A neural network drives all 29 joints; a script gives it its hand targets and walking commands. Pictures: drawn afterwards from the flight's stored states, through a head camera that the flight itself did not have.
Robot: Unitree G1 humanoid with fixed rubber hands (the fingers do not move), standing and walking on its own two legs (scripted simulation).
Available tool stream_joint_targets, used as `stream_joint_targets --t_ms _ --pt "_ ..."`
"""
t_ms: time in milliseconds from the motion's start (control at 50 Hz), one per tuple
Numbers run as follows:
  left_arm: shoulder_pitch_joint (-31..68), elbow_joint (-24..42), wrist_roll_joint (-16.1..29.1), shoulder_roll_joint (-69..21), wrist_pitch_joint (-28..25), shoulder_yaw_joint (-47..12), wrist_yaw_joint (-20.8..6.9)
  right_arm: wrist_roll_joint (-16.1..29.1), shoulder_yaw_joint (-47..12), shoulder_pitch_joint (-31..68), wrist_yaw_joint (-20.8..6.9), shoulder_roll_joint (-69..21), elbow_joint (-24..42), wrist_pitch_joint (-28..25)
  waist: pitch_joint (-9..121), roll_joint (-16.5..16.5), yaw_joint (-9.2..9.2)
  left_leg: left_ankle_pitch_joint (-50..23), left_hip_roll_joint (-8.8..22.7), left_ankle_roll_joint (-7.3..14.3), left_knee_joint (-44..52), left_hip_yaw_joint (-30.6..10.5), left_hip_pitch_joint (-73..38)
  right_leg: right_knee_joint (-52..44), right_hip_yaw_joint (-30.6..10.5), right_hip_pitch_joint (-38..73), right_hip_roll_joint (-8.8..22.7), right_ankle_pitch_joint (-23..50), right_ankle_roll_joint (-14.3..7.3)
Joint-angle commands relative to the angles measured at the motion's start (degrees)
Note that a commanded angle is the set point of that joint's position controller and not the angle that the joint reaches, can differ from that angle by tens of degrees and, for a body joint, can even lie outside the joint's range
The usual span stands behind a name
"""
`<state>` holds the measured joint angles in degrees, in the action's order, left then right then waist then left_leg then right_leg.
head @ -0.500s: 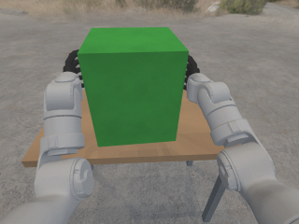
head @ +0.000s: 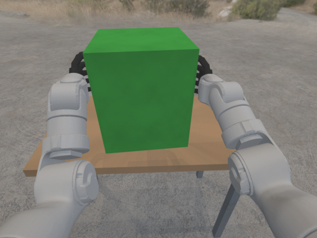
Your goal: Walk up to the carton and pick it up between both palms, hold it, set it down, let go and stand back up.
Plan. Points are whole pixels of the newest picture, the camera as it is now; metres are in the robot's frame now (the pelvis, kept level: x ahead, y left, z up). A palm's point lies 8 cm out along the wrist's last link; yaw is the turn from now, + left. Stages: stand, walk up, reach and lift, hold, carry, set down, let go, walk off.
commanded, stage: hold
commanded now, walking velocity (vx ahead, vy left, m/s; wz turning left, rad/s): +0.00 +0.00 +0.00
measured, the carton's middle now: (143, 88) +0.40 +0.01 +0.25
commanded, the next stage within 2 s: none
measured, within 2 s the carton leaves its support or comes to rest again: neither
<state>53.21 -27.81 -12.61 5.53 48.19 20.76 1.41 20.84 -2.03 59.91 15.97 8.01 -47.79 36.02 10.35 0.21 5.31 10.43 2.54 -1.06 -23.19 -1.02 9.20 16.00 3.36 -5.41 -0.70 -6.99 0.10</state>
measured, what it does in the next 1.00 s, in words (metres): stands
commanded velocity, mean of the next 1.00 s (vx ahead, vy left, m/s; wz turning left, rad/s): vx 0.00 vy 0.00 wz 0.00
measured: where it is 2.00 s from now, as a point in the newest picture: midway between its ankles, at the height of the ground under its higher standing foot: outside the picture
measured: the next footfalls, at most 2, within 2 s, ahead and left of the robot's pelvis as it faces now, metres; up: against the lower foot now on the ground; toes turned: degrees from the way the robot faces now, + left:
none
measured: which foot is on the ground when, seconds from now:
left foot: down 0.00-1.00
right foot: down 0.00-1.00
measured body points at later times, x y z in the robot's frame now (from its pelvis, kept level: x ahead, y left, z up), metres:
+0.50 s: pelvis +0.00 +0.00 +0.00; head -0.08 +0.01 +0.44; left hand +0.40 +0.16 +0.28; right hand +0.39 -0.14 +0.27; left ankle +0.03 +0.13 -0.75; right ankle +0.02 -0.12 -0.75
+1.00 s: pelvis +0.01 +0.00 +0.00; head -0.08 +0.02 +0.44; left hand +0.40 +0.17 +0.27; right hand +0.39 -0.14 +0.26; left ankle +0.03 +0.13 -0.75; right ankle +0.02 -0.12 -0.75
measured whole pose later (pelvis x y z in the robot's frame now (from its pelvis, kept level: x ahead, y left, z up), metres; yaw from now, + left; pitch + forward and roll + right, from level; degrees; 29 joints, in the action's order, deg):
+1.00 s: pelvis +0.01 +0.00 +0.00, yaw +0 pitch -4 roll -2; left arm 50.4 -22.0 -12.6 4.4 49.7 19.9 2.0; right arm 22.9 -4.0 56.9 16.4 8.8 -43.4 36.6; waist 9.6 0.4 5.4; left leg 11.8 2.3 -0.8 -24.0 -1.1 8.8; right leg 15.7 3.3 -4.4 -0.6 -7.7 0.5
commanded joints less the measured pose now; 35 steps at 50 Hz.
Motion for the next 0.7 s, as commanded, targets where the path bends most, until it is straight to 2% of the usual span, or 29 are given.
stream_joint_targets --t_ms 0,40,60,100,120,140,160,220,240,260,280,340,360,420,440,460,480,500,520,600,660,680 --pt "50.4 7.6 12.3 -37.8 -6.3 -22.5 -7.7 9.4 -9.6 52.2 -8.4 -41.0 21.3 -3.5 18.1 3.2 -0.68 -5.2 -4.0 -0.8 3.9 -1.2 -1.3 -0.8 -3.8 6.1 -3.6 3.4 1.5" --pt "49.3 8.7 12.0 -38.5 -6.3 -22.7 -7.5 9.5 -9.4 51.0 -8.3 -39.8 21.2 -3.6 19.4 4.5 -0.04 -7.0 -3.8 -1.0 3.6 -1.3 -1.7 -0.7 -4.2 7.4 -3.5 5.4 1.5" --pt "49.8 10.1 12.3 -37.9 -6.2 -23.1 -7.3 9.8 -9.8 50.5 -8.3 -39.6 22.5 -3.5 21.1 3.6 -0.23 -8.1 -4.2 -0.9 3.0 -1.7 -3.0 -0.4 -4.0 7.4 -3.9 6.5 1.7" --pt "49.7 12.1 13.0 -38.2 -6.1 -24.0 -7.1 10.5 -10.3 50.3 -8.0 -39.8 23.1 -3.2 22.2 4.7 0.25 -12.6 -4.4 -1.3 2.2 -1.8 -4.8 -0.4 -4.2 7.6 -4.1 10.1 1.6" --pt "49.7 12.1 12.9 -37.8 -6.0 -23.9 -7.2 10.2 -10.5 49.3 -8.0 -39.9 23.5 -2.8 22.5 4.0 0.59 -12.7 -4.2 -1.4 1.8 -2.2 -5.3 -0.2 -4.3 7.3 -4.1 10.0 1.8" --pt "49.5 12.7 12.7 -37.7 -5.8 -24.1 -7.4 10.6 -10.6 49.5 -7.9 -40.4 23.7 -2.7 21.9 4.3 0.24 -13.3 -4.5 -1.5 1.6 -2.1 -5.4 -0.4 -4.2 7.4 -4.2 10.2 1.8" --pt "48.0 11.8 12.9 -37.6 -5.7 -23.4 -7.4 10.5 -11.3 48.7 -7.8 -39.9 24.1 -2.6 21.7 3.0 0.33 -13.6 -4.3 -1.5 1.8 -2.0 -5.6 -0.1 -4.1 7.9 -4.0 10.6 2.0" --pt "48.5 11.6 12.8 -37.8 -5.4 -23.8 -7.6 10.7 -11.7 50.8 -7.6 -39.9 26.3 -3.1 21.9 2.4 0.04 -11.7 -4.6 -0.9 2.0 -2.1 -5.0 -0.3 -4.2 7.4 -3.8 8.8 2.0" --pt "48.9 11.0 12.7 -38.1 -5.4 -24.1 -7.5 10.8 -11.1 51.4 -7.5 -39.7 24.7 -3.0 21.1 3.8 -0.12 -9.4 -4.9 -1.0 2.3 -1.6 -4.1 -0.5 -3.9 6.4 -3.4 7.0 2.1" --pt "48.8 10.0 12.3 -37.9 -5.3 -23.2 -7.5 10.2 -10.9 51.3 -7.5 -39.9 25.2 -2.9 20.3 3.2 -0.23 -7.8 -4.5 -0.5 3.0 -1.4 -3.8 -0.6 -3.7 6.1 -3.6 5.9 2.0" --pt "49.0 9.9 12.3 -38.3 -5.3 -23.3 -7.5 9.8 -10.2 50.6 -7.4 -40.0 23.8 -2.8 19.6 3.5 0.68 -7.8 -4.6 -0.5 2.8 -1.6 -3.0 -1.1 -4.5 6.7 -3.2 6.0 1.9" --pt "49.2 10.7 13.0 -37.7 -5.7 -22.9 -7.7 10.8 -11.2 50.8 -7.0 -41.2 25.7 -2.8 21.2 1.8 -0.46 -9.7 -4.4 -0.2 2.2 -1.5 -3.6 -0.8 -4.3 7.2 -3.2 7.8 1.9" --pt "48.5 9.7 12.8 -38.4 -5.6 -23.4 -7.7 10.2 -11.3 51.5 -7.0 -40.9 25.5 -2.8 21.3 2.4 0.27 -10.2 -4.6 -0.4 2.0 -1.6 -4.3 -0.6 -4.2 7.3 -3.5 8.1 2.0" --pt "47.5 11.1 12.7 -38.3 -5.4 -23.8 -8.0 10.5 -10.9 50.5 -6.8 -40.2 25.8 -2.9 20.4 3.2 0.39 -10.4 -4.5 -1.1 2.5 -1.5 -4.1 -0.6 -4.0 7.7 -3.6 8.9 2.2" --pt "48.5 11.5 13.0 -37.7 -5.3 -23.5 -7.9 10.9 -11.3 51.1 -6.8 -40.6 27.1 -3.0 21.1 1.9 0.08 -11.0 -4.8 -0.5 2.1 -1.8 -4.0 -0.5 -4.0 8.0 -3.8 9.2 2.1" --pt "47.8 10.7 13.1 -37.8 -5.3 -23.6 -7.9 10.9 -11.6 51.2 -6.9 -40.3 26.6 -2.9 21.2 2.0 0.28 -11.2 -4.7 -0.7 1.9 -1.9 -4.9 -0.7 -4.3 7.4 -3.4 9.2 2.1" --pt "47.6 10.1 12.2 -37.3 -5.3 -23.0 -7.8 10.8 -12.0 51.1 -7.0 -40.5 25.7 -2.8 21.3 2.3 -0.69 -11.5 -4.7 -0.8 1.7 -1.5 -5.4 -0.4 -4.1 6.8 -3.7 9.3 2.5" --pt "48.2 10.4 12.6 -37.1 -5.4 -23.0 -7.8 11.0 -11.1 50.8 -6.9 -40.5 25.5 -2.6 20.2 2.6 0.28 -10.2 -4.6 -0.5 2.2 -1.9 -4.1 -0.9 -4.4 7.0 -3.4 8.9 2.2" --pt "47.6 9.7 12.0 -37.4 -5.3 -23.1 -7.8 10.9 -11.0 50.2 -7.0 -39.5 24.9 -2.5 19.8 3.8 0.34 -9.3 -4.6 -0.8 2.1 -1.7 -3.5 -1.0 -4.7 7.0 -3.3 8.4 2.3" --pt "47.9 12.2 13.1 -37.6 -5.0 -24.2 -7.9 11.4 -10.9 49.6 -7.0 -39.0 25.3 -2.6 21.1 3.8 0.34 -11.7 -4.5 -1.3 2.0 -1.7 -4.7 -0.4 -4.1 7.7 -3.8 9.2 1.9" --pt "46.5 13.3 12.7 -39.0 -4.5 -24.7 -7.7 11.4 -11.2 47.6 -7.1 -38.0 25.4 -2.4 20.3 4.8 1.16 -14.8 -4.1 -2.1 1.7 -2.5 -5.4 -0.7 -4.2 8.1 -4.0 11.2 1.3" --pt "46.5 13.8 12.4 -38.2 -4.5 -24.6 -7.8 11.3 -11.3 48.4 -7.1 -38.7 26.5 -2.4 21.3 3.8 0.40 -14.9 -4.5 -2.1 1.5 -1.9 -5.9 -0.3 -3.6 8.2 -4.2 10.9 2.1"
